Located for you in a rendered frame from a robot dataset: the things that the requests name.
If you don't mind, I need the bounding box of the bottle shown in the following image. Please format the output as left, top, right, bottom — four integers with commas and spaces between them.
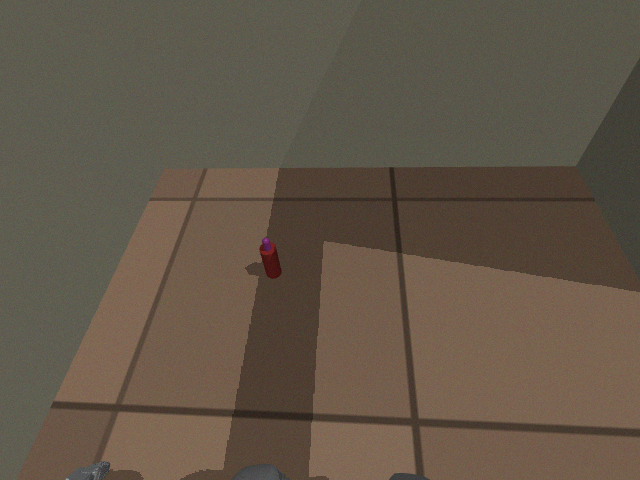
259, 238, 282, 279

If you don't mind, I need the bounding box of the left robot hand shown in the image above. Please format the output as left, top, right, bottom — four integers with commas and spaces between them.
66, 461, 110, 480

